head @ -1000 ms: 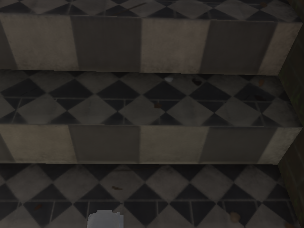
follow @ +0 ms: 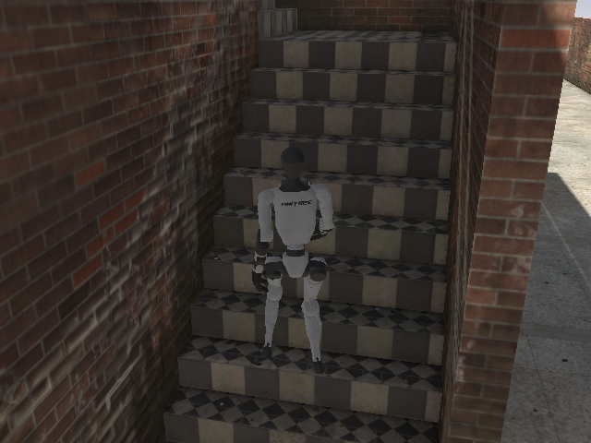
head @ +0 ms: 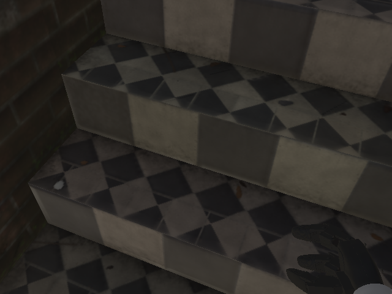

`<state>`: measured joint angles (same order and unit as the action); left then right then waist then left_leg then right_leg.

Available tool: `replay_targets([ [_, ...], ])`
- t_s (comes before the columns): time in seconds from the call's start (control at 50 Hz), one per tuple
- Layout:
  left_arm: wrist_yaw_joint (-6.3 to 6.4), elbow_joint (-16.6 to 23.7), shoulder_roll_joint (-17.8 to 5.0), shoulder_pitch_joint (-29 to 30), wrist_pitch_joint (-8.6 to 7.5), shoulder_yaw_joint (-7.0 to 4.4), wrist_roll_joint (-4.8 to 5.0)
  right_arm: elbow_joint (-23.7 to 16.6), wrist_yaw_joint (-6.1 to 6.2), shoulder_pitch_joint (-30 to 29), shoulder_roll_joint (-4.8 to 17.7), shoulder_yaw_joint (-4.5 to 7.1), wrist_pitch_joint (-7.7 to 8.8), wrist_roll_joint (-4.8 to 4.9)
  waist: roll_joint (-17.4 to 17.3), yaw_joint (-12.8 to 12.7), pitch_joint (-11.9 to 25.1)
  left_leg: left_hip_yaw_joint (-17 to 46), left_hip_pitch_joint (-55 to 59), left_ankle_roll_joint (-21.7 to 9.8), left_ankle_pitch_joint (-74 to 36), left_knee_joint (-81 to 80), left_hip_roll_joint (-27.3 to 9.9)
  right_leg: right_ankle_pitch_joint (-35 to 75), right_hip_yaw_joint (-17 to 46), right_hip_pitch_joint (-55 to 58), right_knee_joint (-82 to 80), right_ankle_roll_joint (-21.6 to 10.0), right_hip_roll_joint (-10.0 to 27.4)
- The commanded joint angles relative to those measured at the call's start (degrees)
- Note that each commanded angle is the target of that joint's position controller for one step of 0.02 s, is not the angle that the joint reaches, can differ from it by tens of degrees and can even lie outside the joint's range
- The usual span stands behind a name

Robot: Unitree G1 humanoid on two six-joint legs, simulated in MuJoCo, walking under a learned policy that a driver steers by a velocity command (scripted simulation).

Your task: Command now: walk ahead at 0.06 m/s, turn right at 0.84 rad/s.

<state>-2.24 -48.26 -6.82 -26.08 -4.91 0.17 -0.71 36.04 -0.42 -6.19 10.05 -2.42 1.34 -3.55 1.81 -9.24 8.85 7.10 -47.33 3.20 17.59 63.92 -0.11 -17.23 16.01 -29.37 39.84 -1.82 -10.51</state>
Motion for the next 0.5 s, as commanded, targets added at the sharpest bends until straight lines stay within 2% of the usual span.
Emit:
replay_targets([
  [0.02,0.68,11.10,-11.55,13.86,-0.99,-3.83,0.53,-1.32,1.22,9.98,6.81,3.96,-0.09,1.00,4.13,12.40,-3.34,-1.35,26.50,2.87,-13.96,-39.05,0.44,-0.44,18.98,1.21,-4.62,-9.50,7.94],
  [0.04,0.02,9.07,-10.51,6.81,-0.60,-4.56,0.51,-0.74,1.41,11.36,6.19,4.31,0.76,1.02,3.54,9.92,-0.81,-2.65,34.04,-0.42,-18.58,-44.06,-1.55,5.58,16.35,1.96,1.87,-9.07,5.95],
  [0.06,-0.96,8.03,-3.51,-4.07,-1.22,-3.36,-0.05,-0.22,1.65,13.72,12.06,5.64,2.65,0.79,-10.57,3.52,10.03,10.31,51.30,-17.30,-57.87,-32.92,-16.97,-7.39,5.16,-9.27,22.18,-1.89,-1.66],
  [0.08,-1.45,7.10,-4.01,-12.25,-1.65,-3.55,-1.66,-4.26,1.06,10.05,17.19,7.68,1.91,0.50,-21.41,3.66,14.12,35.15,61.84,-36.66,-66.35,-38.31,-33.32,-24.64,2.62,-30.54,43.04,5.63,-4.18],
  [0.1,-2.01,4.99,-9.39,-6.99,-0.44,-4.43,-2.11,-1.96,0.90,10.82,17.38,8.55,2.30,0.68,-8.91,6.99,7.26,37.64,53.12,-34.61,-49.35,-42.19,-33.39,-17.70,0.41,-36.98,67.89,8.20,0.44],
  [0.12,-1.64,4.68,-9.21,-1.99,1.21,-4.12,-1.56,-2.04,-0.28,5.19,12.31,6.27,2.92,2.29,-5.16,5.51,3.38,26.24,43.35,-27.00,-23.77,-42.37,-27.41,-7.50,-0.68,-37.25,78.59,7.32,3.94],
  [0.14,-0.33,6.27,-8.10,5.24,2.82,-3.59,-0.23,-3.58,-0.96,-0.59,2.74,2.67,2.18,1.12,-2.83,5.11,2.40,14.76,32.93,-20.43,-5.44,-43.59,-19.46,1.74,-1.86,-36.39,76.71,5.63,5.22],
  [0.16,0.47,7.77,-8.75,9.32,2.93,-3.44,0.17,-3.20,-0.97,-0.96,-0.47,1.51,1.39,1.20,-2.15,6.26,0.80,6.54,31.44,-17.60,-2.64,-44.42,-15.43,4.75,-3.27,-36.76,70.52,3.97,4.56],
  [0.18,0.23,9.02,-8.80,12.89,2.86,-3.14,-0.33,-3.03,0.32,-0.52,0.03,1.79,1.51,1.93,-2.76,7.06,2.08,1.87,32.03,-16.94,-4.87,-45.19,-13.43,3.73,-7.07,-35.20,67.53,3.90,6.67],
  [0.2,-0.10,8.87,-8.10,14.92,2.66,-2.74,-0.46,-2.80,1.39,2.20,1.00,2.25,2.14,2.16,-2.43,8.06,2.45,-0.60,34.61,-16.58,-6.65,-45.70,-13.37,2.60,-8.11,-35.48,63.81,4.33,8.17],
  [0.22,-1.12,8.53,-7.40,16.86,2.46,-1.82,-0.44,-2.80,2.17,4.50,4.02,3.30,2.46,1.36,-5.25,9.76,3.36,-1.83,35.80,-17.56,-10.25,-46.45,-12.90,3.43,-10.50,-34.57,65.52,4.64,8.65],
  [0.24,-2.05,7.62,-7.67,17.69,2.46,-1.33,-0.23,-2.70,2.19,5.49,5.99,3.76,2.56,0.70,-7.21,10.13,3.85,-3.14,35.21,-18.51,-12.36,-46.75,-12.87,5.03,-11.46,-34.03,69.05,4.68,8.77],
  [0.26,-2.54,6.78,-8.68,17.61,2.38,-1.16,0.11,-2.70,1.69,5.93,6.74,3.92,2.52,0.16,-6.20,10.55,3.36,-4.31,34.87,-19.19,-11.81,-47.29,-13.55,6.60,-10.79,-34.57,70.48,4.53,8.57],
  [0.3,-2.38,5.33,-10.71,17.48,1.90,-1.32,0.49,-2.44,0.76,7.78,6.98,3.74,2.79,0.28,-5.72,11.25,1.68,-6.04,36.32,-20.42,-10.86,-48.75,-16.09,8.00,-9.27,-35.84,68.16,4.51,9.59],
  [0.34,-2.21,4.75,-11.44,18.17,1.85,-1.39,0.66,-1.11,0.13,9.96,7.19,3.49,3.05,0.28,-5.67,11.24,0.46,-7.21,38.77,-21.91,-12.73,-50.24,-19.22,8.86,-7.76,-37.81,66.41,3.69,11.34],
  [0.38,-2.09,4.93,-11.60,20.23,1.90,-1.17,0.42,-0.27,0.08,11.59,7.65,3.37,3.01,-0.35,-5.39,11.38,0.79,-9.79,41.54,-22.32,-16.79,-50.91,-20.68,9.00,-7.79,-38.30,64.03,3.18,12.68],
  [0.4,-2.11,4.25,-11.99,20.62,2.21,-1.27,0.26,-0.08,-0.27,12.26,6.48,2.95,3.10,0.07,-4.95,11.45,1.99,-11.12,43.52,-22.23,-16.89,-51.29,-21.12,8.72,-8.00,-37.65,60.46,3.52,13.90],
  [0.42,-1.96,5.32,-11.48,22.05,2.55,-1.34,-0.13,0.55,-0.08,12.74,5.93,2.91,3.83,0.33,-5.06,10.61,2.06,-14.19,44.20,-20.06,-16.58,-51.34,-20.53,8.09,-8.89,-34.76,53.66,3.40,16.00],
  [0.44,-2.23,5.90,-10.91,24.18,2.91,-1.01,-0.85,0.76,0.19,12.38,6.77,3.20,4.31,0.27,-5.13,10.57,1.88,-16.76,44.20,-18.95,-16.19,-51.82,-19.39,6.01,-12.19,-32.04,47.15,3.73,17.21],
  [0.46,-2.60,7.26,-9.22,26.25,3.45,-0.03,-1.30,1.70,0.34,12.93,8.23,3.88,4.57,-0.40,-5.67,9.84,1.24,-18.61,44.52,-17.78,-15.91,-52.25,-19.29,1.75,-14.24,-27.62,37.40,3.87,19.06],
  [0.48,-3.49,7.63,-8.16,28.46,4.22,0.55,-1.86,2.70,0.19,14.15,9.45,4.43,4.74,-0.51,-6.87,11.40,-0.35,-20.97,40.49,-17.26,-6.71,-54.53,-19.21,-5.80,-19.10,-21.85,32.07,3.02,18.42],
  [0.5,-3.88,7.92,-6.57,28.30,4.62,1.07,-1.72,4.59,0.29,16.73,10.94,5.08,4.84,-1.17,-8.96,12.29,-3.55,-18.96,40.75,-17.29,0.42,-56.41,-22.56,-7.75,-19.82,-20.70,29.60,1.75,18.72],
])
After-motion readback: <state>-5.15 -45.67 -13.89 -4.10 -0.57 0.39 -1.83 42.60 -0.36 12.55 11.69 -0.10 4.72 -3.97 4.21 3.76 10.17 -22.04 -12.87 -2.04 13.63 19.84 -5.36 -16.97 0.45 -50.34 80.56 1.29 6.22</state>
